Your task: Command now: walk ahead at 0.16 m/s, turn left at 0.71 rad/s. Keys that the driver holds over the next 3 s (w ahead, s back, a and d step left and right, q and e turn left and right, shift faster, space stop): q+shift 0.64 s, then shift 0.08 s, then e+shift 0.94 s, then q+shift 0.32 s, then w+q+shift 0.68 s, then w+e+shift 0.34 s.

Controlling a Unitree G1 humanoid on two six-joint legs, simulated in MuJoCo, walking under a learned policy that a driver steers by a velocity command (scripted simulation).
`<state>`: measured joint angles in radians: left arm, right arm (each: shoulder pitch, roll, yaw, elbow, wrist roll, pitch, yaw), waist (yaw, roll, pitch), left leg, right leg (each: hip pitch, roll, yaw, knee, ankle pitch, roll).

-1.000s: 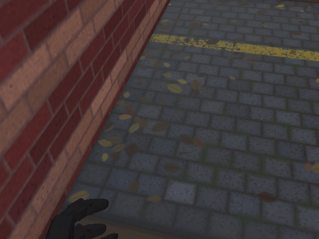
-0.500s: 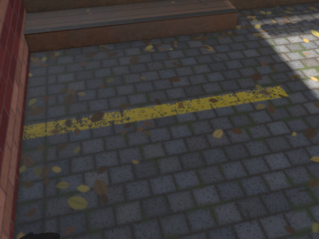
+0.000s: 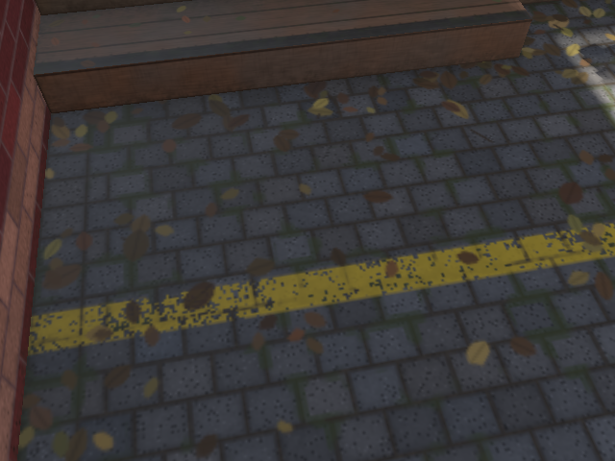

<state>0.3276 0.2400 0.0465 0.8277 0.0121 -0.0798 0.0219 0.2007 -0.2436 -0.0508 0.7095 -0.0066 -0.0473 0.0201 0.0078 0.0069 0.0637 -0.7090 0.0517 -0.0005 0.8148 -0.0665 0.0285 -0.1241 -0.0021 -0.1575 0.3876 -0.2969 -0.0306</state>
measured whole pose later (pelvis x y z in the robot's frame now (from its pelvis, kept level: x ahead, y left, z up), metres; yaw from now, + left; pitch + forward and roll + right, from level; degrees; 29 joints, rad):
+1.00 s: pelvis +0.19 -0.01 +0.00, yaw +35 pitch +1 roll +2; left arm 0.24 0.27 0.03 0.74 0.03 0.01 0.00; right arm 0.14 -0.27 -0.03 0.68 0.01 0.05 -0.05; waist 0.05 0.01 0.05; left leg -0.21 -0.06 -0.10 0.58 -0.43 -0.04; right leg -0.29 0.09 0.15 0.49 -0.20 -0.05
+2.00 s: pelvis +0.24 -0.04 +0.00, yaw +5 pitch +0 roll -1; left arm 0.18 0.27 0.02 0.72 0.02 0.04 0.03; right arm 0.28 -0.28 -0.02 0.77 -0.01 0.02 0.00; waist -0.03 -0.03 0.02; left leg -0.25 -0.07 -0.11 0.50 -0.25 0.04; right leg -0.31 0.13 0.10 0.70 -0.41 -0.04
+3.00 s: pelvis +0.73 +0.26 -0.01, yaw +39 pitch +2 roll +1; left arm 0.03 0.29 -0.01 0.70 0.03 -0.06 -0.05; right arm 0.41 -0.28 -0.03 0.86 0.00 -0.19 0.00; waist -0.03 -0.06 0.06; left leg 0.18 -0.08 0.13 0.10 -0.30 0.06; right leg -0.79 -0.04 -0.06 0.71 0.17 -0.08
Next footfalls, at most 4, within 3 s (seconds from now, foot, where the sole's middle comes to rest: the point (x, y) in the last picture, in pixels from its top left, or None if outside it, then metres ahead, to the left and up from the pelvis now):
0.10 left None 0.27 0.11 -0.78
0.64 right None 0.29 -0.03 -0.78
1.04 left None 0.12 0.09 -0.78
1.38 right None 0.28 -0.11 -0.78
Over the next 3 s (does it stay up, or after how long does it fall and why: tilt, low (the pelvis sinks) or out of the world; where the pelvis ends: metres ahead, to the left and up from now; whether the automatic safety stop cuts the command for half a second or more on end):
stays up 0.73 0.26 -0.01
